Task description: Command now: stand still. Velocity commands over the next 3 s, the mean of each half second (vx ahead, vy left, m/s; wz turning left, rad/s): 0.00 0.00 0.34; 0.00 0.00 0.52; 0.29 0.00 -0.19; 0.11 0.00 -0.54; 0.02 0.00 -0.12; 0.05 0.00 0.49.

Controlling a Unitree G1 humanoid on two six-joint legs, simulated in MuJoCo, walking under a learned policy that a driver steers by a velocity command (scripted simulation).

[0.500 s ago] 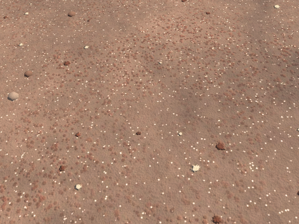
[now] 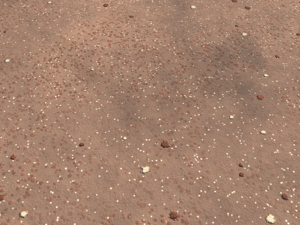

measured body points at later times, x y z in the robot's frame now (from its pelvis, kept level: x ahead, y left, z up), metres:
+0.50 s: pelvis -0.02 +0.02 -0.01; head +0.02 +0.06 +0.44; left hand +0.08 +0.33 -0.12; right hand +0.18 -0.23 -0.09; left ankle -0.03 +0.09 -0.74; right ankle -0.02 -0.14 -0.66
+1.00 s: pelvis +0.01 -0.01 -0.01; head +0.04 +0.00 +0.44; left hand +0.00 +0.32 -0.09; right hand +0.30 -0.17 -0.10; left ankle -0.03 +0.09 -0.73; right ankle +0.08 -0.11 -0.74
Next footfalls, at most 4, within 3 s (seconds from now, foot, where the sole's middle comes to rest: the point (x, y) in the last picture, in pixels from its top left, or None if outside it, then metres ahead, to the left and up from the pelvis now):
0.06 right None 0.03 -0.15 -0.78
0.38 left None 0.01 0.10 -0.78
0.96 right None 0.11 -0.09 -0.78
1.30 left None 0.02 0.16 -0.78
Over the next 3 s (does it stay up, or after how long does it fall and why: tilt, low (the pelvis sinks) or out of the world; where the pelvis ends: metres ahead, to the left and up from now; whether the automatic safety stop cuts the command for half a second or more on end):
stays up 0.25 0.17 0.00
